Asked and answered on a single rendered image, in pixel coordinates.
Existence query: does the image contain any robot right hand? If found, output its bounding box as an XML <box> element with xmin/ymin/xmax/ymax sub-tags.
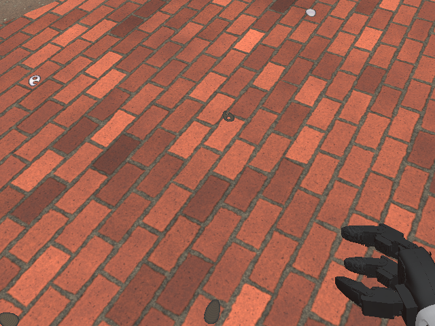
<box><xmin>335</xmin><ymin>223</ymin><xmax>435</xmax><ymax>326</ymax></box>

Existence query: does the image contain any right robot forearm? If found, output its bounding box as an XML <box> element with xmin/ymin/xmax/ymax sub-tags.
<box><xmin>415</xmin><ymin>304</ymin><xmax>435</xmax><ymax>326</ymax></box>

